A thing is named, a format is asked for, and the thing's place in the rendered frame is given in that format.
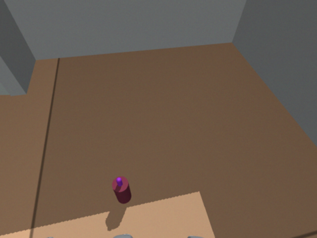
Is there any bottle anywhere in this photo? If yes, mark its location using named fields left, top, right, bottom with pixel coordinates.
left=112, top=176, right=131, bottom=204

